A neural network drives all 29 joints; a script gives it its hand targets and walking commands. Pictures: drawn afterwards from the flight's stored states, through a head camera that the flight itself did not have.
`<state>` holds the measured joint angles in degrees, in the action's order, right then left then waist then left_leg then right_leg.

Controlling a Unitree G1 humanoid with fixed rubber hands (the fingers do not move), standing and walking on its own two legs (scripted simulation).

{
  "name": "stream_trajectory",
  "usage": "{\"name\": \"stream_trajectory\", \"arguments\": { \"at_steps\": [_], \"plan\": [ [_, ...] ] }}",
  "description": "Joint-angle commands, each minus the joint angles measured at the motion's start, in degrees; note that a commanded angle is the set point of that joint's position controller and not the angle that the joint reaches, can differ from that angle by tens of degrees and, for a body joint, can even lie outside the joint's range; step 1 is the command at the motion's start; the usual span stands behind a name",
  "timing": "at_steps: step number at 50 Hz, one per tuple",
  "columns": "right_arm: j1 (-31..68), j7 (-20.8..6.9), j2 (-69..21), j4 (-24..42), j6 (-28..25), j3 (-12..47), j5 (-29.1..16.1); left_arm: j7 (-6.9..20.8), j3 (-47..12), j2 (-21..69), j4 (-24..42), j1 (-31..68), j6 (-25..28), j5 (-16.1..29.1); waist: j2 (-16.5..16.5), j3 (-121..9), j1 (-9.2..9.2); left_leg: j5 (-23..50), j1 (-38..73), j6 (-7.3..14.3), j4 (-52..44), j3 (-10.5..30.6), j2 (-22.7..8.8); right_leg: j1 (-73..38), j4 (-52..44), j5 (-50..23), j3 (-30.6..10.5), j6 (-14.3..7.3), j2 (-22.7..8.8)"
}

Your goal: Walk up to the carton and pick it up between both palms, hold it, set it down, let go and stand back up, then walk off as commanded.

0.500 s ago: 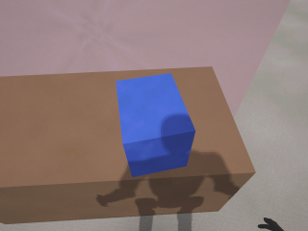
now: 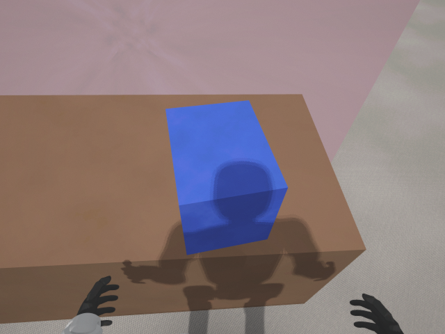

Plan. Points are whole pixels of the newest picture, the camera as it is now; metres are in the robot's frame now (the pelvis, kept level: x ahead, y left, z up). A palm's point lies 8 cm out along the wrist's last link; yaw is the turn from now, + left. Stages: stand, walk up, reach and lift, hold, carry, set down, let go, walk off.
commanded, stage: reach and lift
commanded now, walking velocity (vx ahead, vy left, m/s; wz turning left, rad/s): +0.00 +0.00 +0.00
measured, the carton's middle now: (218, 176) +0.48 +0.03 -0.06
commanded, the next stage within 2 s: none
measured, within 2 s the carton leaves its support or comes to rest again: neither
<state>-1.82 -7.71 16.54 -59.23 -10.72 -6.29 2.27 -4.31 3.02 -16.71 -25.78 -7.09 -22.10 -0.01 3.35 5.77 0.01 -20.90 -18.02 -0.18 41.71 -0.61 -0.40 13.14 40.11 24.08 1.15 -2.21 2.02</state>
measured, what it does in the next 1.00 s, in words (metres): stands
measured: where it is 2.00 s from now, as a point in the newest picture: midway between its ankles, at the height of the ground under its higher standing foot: outside the picture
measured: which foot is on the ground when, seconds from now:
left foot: down 0.00-1.00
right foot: down 0.00-1.00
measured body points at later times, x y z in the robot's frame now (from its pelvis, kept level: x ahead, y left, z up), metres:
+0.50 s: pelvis -0.06 -0.04 +0.01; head -0.06 -0.03 +0.46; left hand +0.15 +0.22 -0.05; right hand +0.09 -0.28 -0.06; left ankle +0.02 +0.11 -0.72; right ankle -0.03 -0.10 -0.72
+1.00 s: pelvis -0.04 -0.01 +0.01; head -0.04 +0.00 +0.46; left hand +0.19 +0.18 -0.03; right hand +0.14 -0.26 -0.04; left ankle +0.00 +0.10 -0.72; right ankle -0.03 -0.10 -0.72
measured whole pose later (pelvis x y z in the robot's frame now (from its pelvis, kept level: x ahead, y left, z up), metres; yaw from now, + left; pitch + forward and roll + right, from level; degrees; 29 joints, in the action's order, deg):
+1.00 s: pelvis -0.04 -0.01 +0.01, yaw -3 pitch -4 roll +1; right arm -6.3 -11.4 14.0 -41.8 -17.5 -1.4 -10.0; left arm -11.4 -1.4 -7.2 -25.7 -7.1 4.4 0.0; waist 3.6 4.4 0.0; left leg -14.0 -13.0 0.2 31.1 -1.8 1.0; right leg 13.1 34.6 17.3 1.1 -3.1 0.8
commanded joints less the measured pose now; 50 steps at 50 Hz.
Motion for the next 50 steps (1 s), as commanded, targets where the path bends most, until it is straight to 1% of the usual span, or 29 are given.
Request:
{"name": "stream_trajectory", "arguments": {
  "at_steps": [1,3,6,7,9,11,15,17,20,21,22,23,26,28,29,30,31,32,34,37,40,41,43,44,45,46,48,49,50],
  "plan": [
    [-0.89,-0.37,15.85,6.48,-3.32,-1.52,-5.86,-0.77,6.17,-4.86,9.64,-2.37,1.76,-4.88,-8.93,-14.8,1.39,44.5,27.18,-5.27,-6.37,4.23,-3.31,7.72,-14.48,-28.5,1.88,-0.2,-1.07],
    [-0.45,0.19,13.84,9.74,-4.45,-0.57,-6.5,-0.09,6.15,-4.67,10.95,-0.86,3.5,-3.86,-5.26,-16.09,1.71,39.96,24.12,-4.17,-7.52,3.25,-1.37,2.48,-13.65,-36.48,0.56,0.71,-1.65],
    [0.02,1.22,12.65,14.41,-5.81,-0.46,-6.93,0.04,6.58,-4.39,11.32,-1.4,5.8,-3.18,-3.7,-17.88,1.97,37.05,20.89,-3.88,-9.64,1.84,-0.4,-1.91,-13.57,-43.27,-0.19,1.59,-1.58],
    [-0.94,1.57,11.86,14.83,-6.56,-0.56,-7.6,0.13,6.45,-4.41,11.47,-1.89,6.9,-3.22,-4.88,-17.8,1.91,35.79,20.94,-3.8,-10.2,1.67,0.08,-1.82,-13.98,-43.24,-1.07,1.68,-1.84],
    [-3.17,1.77,10.41,15.08,-7.41,-0.21,-8.21,-0.05,5.9,-3.59,11.78,-1.66,9.22,-2.41,-3.58,-17.13,1.46,32.1,21.26,-2.97,-11.96,0.84,0.06,-1.16,-14.48,-40.49,-0.77,1.36,-1.2],
    [-5.6,2.6,8.03,15.33,-6.91,1.73,-8.16,0.57,6.08,-3.06,7.51,-2.74,11.01,-2.39,-2.18,-15.11,1.24,25.19,16.68,-1.78,-14.91,-0.53,0.92,-4.53,-15.57,-42.4,-2.8,2.21,-3.23],
    [-6.92,3.25,6.77,18.74,-6.93,2.59,-8.16,1.34,6.61,-3.11,3.26,-1.94,12.98,-2.39,-1.32,-12.38,1.66,16.06,14.37,-0.6,-17.19,-1.7,1.17,-2.03,-18.33,-28.9,-3.92,2.66,-4.16],
    [-7.76,3.83,5.5,21.98,-6.18,2.36,-7.35,1.34,7.09,-3.6,1.71,-0.86,13.58,-2.76,0.37,-9.11,1.44,9.51,13.17,0.24,-18.46,-2.45,1.62,1.77,-20.21,-16.17,-4.82,3.0,-4.6],
    [-6.4,4.39,3.23,27.75,-5.33,2.84,-6.72,1.3,6.24,-3.79,2.82,1.94,14.35,-1.26,2.45,-7.42,2.09,7.81,13.24,1.18,-16.93,-3.38,2.76,6.27,-22.18,-2.11,-6.24,2.25,-5.28],
    [-6.42,4.55,3.02,29.52,-4.9,4.47,-7.24,1.66,6.46,-4.33,3.14,2.58,14.18,-0.93,4.67,-6.2,2.81,6.61,16.35,1.17,-13.95,-3.41,4.21,11.17,-24.65,6.18,-9.31,0.44,-8.88],
    [-7.71,4.84,2.02,31.33,-4.19,4.81,-8.48,1.87,4.81,-3.98,3.13,3.74,14.16,0.29,7.31,-5.34,1.86,7.07,22.36,0.85,-10.75,-2.11,4.91,20.56,-27.26,13.47,-11.24,-1.04,-12.11],
    [-7.16,4.99,1.64,34.29,-3.43,5.64,-8.92,1.8,4.88,-4.44,3.58,4.85,13.59,0.85,6.78,-5.41,2.24,8.66,25.25,0.2,-10.03,-1.07,4.77,24.84,-28.96,15.05,-11.2,-1.87,-13.07],
    [-4.82,5.45,1.2,43.0,-2.47,6.04,-9.09,1.41,3.78,-5.99,6.82,9.2,14.9,2.76,7.4,-5.29,3.14,7.81,24.58,1.47,-7.82,-0.65,5.46,27.74,-29.23,22.11,-13.41,-3.03,-14.66],
    [-6.27,4.83,1.88,41.28,-1.46,5.57,-9.2,0.46,3.4,-4.39,7.48,7.9,15.09,2.6,5.24,-5.46,2.87,8.29,28.72,0.61,-7.8,-0.3,5.11,30.72,-28.9,22.04,-11.51,-3.6,-14.09],
    [-5.43,4.75,2.35,40.98,-1.14,5.05,-9.15,0.6,2.62,-3.92,8.41,10.15,15.35,3.48,7.37,-5.17,2.04,7.22,32.32,1.05,-6.51,0.2,5.74,34.28,-29.75,25.38,-11.24,-4.3,-14.22],
    [-6.6,4.39,2.4,39.65,-1.16,5.88,-9.63,-0.04,3.03,-3.31,9.88,9.61,15.14,2.67,4.78,-4.64,2.25,9.09,37.08,0.47,-4.71,0.79,5.93,38.98,-29.88,25.82,-11.02,-5.83,-14.96],
    [-5.85,4.2,3.52,39.88,-0.8,4.59,-9.57,-0.28,1.4,-3.1,11.66,10.76,15.69,3.93,4.84,-4.81,1.15,8.04,37.63,-0.07,-4.65,1.79,5.72,39.67,-29.64,24.45,-10.53,-6.13,-14.36],
    [-6.2,3.76,3.84,37.3,-0.57,3.42,-9.85,-0.86,0.97,-2.06,14.3,11.19,16.03,3.35,1.89,-4.8,0.32,6.58,40.53,-0.36,-4.01,2.69,5.67,41.94,-28.7,23.73,-9.38,-7.03,-14.05],
    [-6.4,2.91,4.56,37.03,-1.21,3.05,-11.18,-2.42,1.13,-0.84,15.85,7.55,17.23,2.2,-0.33,-5.2,1.67,5.01,42.24,-1.18,-4.85,3.8,4.43,41.8,-27.08,20.07,-7.47,-7.69,-13.23],
    [-3.73,-0.11,6.2,32.98,-2.54,0.98,-12.08,-4.51,-0.33,2.45,15.33,6.86,19.55,2.33,-4.5,-3.55,2.38,-4.32,30.12,-2.11,-12.95,4.98,1.03,29.17,-22.48,11.07,-4.56,-5.91,-8.47],
    [0.31,-3.64,12.22,27.57,-3.88,-1.07,-13.38,-7.35,-4.39,7.12,14.68,6.51,23.56,1.08,-15.18,-6.07,1.17,-22.79,6.7,-1.01,-28.39,10.1,-8.39,4.2,-9.44,-6.05,1.9,-1.03,1.39],
    [1.6,-3.77,12.59,25.43,-3.98,-0.56,-14.64,-7.52,-4.61,8.46,10.84,4.78,23.75,0.04,-15.37,-3.75,1.57,-20.05,0.85,-0.42,-28.91,7.94,-7.9,-0.66,-9.34,-7.98,1.66,-0.69,1.19],
    [1.93,-4.17,12.21,24.68,-6.03,-0.75,-15.76,-7.63,-4.52,8.89,9.51,4.78,26.55,0.81,-11.51,-6.42,1.58,-16.97,2.5,-0.72,-26.75,6.75,-6.22,-1.3,-11.39,-7.31,-0.78,-1.37,0.3],
    [0.68,-4.83,11.63,22.47,-6.97,-0.06,-16.24,-8.12,-5.03,8.9,10.6,3.69,27.66,0.8,-11.47,-8.35,2.1,-14.03,4.97,-1.89,-25.28,6.53,-5.84,0.97,-12.08,-7.47,-1.1,-1.55,0.16],
    [-0.04,-5.21,10.24,22.23,-7.77,0.97,-17.4,-8.2,-4.84,9.41,10.45,2.22,28.58,0.9,-9.87,-8.17,2.79,-6.72,8.37,-2.92,-23.39,5.58,-4.89,3.28,-14.29,-8.29,-1.69,-2.56,-0.79],
    [1.34,-4.99,10.17,22.3,-8.96,1.76,-17.43,-7.8,-5.54,9.24,8.81,3.67,29.36,2.22,-6.81,-8.23,2.8,-5.34,10.55,-3.04,-21.19,4.13,-3.45,6.59,-15.73,-5.91,-2.14,-2.33,-1.2],
    [0.57,-4.54,9.88,22.86,-11.15,2.37,-17.1,-7.2,-4.32,9.41,7.94,1.24,31.27,1.5,-3.25,-9.16,2.67,1.64,12.36,-2.11,-20.01,3.04,-2.89,6.36,-17.01,-7.82,-1.52,-2.42,-0.86],
    [-1.49,-4.08,9.81,20.96,-11.85,3.28,-17.84,-7.06,-3.09,8.27,7.01,-0.83,32.15,1.42,-4.48,-10.47,2.53,8.52,12.03,-2.13,-18.17,1.41,-2.39,4.11,-16.2,-11.64,-1.8,-2.0,-1.08],
    [-1.27,-3.85,8.86,22.06,-13.2,4.45,-18.64,-6.84,-2.47,8.17,6.92,-0.49,33.46,1.31,-3.39,-10.77,2.74,8.93,11.72,-1.66,-17.34,1.6,-1.8,4.24,-16.08,-11.49,-2.34,-1.9,-1.34]
  ]
}}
